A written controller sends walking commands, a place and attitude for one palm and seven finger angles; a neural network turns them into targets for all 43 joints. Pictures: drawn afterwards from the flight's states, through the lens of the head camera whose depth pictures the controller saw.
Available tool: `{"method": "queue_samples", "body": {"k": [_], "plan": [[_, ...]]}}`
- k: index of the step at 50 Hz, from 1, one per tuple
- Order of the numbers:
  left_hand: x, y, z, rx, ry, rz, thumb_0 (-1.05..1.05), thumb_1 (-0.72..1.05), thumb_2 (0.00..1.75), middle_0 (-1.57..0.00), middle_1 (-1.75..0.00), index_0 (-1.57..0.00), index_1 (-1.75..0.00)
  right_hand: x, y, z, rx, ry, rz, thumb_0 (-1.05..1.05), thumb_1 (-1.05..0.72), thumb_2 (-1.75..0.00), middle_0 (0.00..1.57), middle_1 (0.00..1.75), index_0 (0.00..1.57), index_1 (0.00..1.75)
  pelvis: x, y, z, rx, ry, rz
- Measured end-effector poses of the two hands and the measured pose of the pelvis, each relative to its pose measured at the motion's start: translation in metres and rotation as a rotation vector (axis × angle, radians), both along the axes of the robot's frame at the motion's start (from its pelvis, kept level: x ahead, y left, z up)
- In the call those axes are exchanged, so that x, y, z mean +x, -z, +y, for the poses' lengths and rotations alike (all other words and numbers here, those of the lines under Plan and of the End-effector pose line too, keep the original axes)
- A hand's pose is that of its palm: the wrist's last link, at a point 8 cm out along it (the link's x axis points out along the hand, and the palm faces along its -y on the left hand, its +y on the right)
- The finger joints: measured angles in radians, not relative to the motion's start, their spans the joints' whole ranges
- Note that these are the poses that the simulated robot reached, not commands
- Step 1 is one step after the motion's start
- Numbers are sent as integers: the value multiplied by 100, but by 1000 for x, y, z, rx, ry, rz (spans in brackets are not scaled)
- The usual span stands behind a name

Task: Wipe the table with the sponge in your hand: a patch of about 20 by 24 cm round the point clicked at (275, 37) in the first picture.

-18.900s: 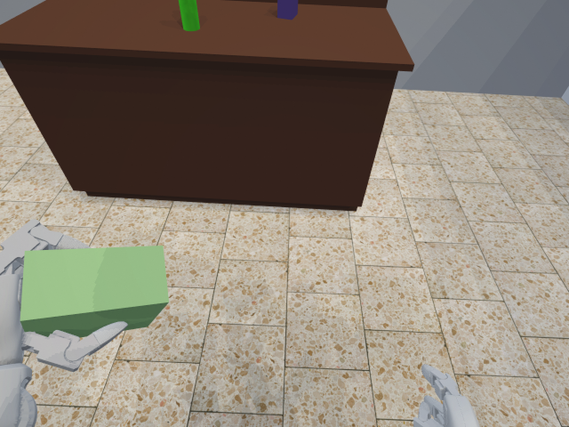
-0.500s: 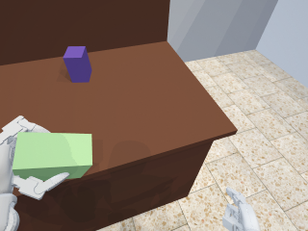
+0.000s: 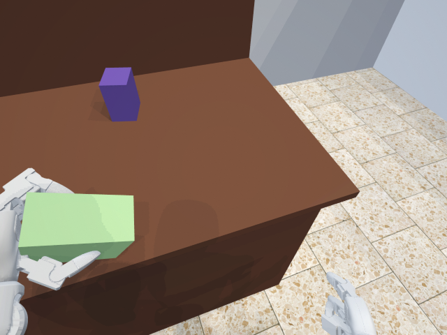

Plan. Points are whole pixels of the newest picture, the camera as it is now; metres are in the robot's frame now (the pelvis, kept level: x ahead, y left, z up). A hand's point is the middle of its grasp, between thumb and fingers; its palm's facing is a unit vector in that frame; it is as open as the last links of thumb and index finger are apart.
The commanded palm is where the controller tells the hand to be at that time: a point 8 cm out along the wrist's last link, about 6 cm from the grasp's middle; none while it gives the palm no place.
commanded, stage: look again from close up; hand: left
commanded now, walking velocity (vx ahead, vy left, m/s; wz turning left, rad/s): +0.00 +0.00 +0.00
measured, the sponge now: (94, 230) +0.22 +0.21 +0.13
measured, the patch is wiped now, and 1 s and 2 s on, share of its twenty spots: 0.00 0.00 0.00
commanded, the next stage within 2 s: come to a stop and stand still in 0.28 s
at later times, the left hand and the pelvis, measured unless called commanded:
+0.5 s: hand (71, 203) +0.25 +0.25 +0.15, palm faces +0.34 -0.84 -0.42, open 10.3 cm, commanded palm +0.19 +0.27 +0.17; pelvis +0.02 -0.01 +0.00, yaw -1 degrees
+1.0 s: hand (76, 229) +0.22 +0.23 +0.14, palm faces +0.29 -0.87 -0.39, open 10.3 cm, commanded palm +0.17 +0.27 +0.17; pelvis +0.00 +0.00 +0.00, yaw -2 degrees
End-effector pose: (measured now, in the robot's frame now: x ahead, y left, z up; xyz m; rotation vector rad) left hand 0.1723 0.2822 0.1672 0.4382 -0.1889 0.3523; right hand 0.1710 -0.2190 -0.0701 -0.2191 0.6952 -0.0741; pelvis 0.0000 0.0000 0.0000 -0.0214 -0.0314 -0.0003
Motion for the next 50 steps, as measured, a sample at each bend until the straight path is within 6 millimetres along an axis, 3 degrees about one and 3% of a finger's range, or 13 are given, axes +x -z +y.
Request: {"method": "queue_samples", "body": {"k": [4,8,10,16,18,22,26,33,34,38,41,47,50], "plan": [[8,-6,1,73,9,4,-1,-53,101,-71,-134,-74,-134,7,0,-2,-11,-18,-4,1,-90,-89,20,30,20,30,2,1,-3,-3,-4,9],[30,-31,35,161,-56,-143,-2,-53,101,-71,-134,-74,-134,8,0,-3,-12,-56,14,1,-90,-89,20,30,20,30,-1,3,-13,1,-1,26],[34,-32,37,117,-81,-177,-2,-53,101,-71,-134,-74,-134,8,-3,-6,3,-44,-12,1,-90,-89,20,30,20,30,1,3,-12,0,14,27],[36,-1,-21,-1,105,-78,-2,-53,101,-70,-134,-74,-134,6,-6,-15,18,18,-60,1,-90,-89,20,30,20,30,13,4,-3,-1,40,30],[36,9,-28,-1,151,-27,-2,-53,101,-70,-134,-74,-134,4,-5,-16,7,37,-44,1,-90,-89,20,30,20,30,16,4,-4,0,38,32],[39,14,-13,38,121,2,-2,-53,101,-71,-134,-74,-134,2,-5,-18,-22,48,-3,1,-90,-89,20,30,20,30,20,4,-9,2,28,32],[42,0,7,66,36,-62,-2,-53,101,-71,-134,-74,-134,6,-4,-19,-39,26,17,1,-90,-89,20,30,20,30,21,3,-11,-3,21,34],[39,-14,-9,33,68,-137,-2,-53,101,-70,-134,-74,-134,20,-8,-14,-23,5,-25,1,-90,-89,20,30,20,30,23,3,-6,-7,25,36],[41,-19,-8,102,84,-135,-2,-53,101,-71,-134,-74,-134,21,-8,-12,-33,-15,-34,1,-90,-89,20,30,20,30,21,4,-6,-9,22,38],[53,-34,19,175,34,-195,-2,-53,101,-71,-134,-74,-134,22,-7,-6,-5,-33,-46,1,-90,-89,20,30,20,30,12,5,-9,5,23,39],[47,-31,20,129,3,-166,-2,-53,101,-70,-134,-74,-134,17,-7,-6,36,-6,-82,1,-90,-89,20,30,20,30,9,6,-6,5,37,31],[19,0,-15,36,110,-39,-2,-53,101,-70,-134,-74,-134,-5,-2,-10,35,33,-59,1,-90,-89,20,30,20,30,6,6,-2,1,43,16],[10,13,-12,12,98,-9,-2,-53,101,-70,-134,-74,-133,-16,-1,-12,2,34,-18,1,-90,-89,20,30,20,30,3,5,-5,1,33,12]]}}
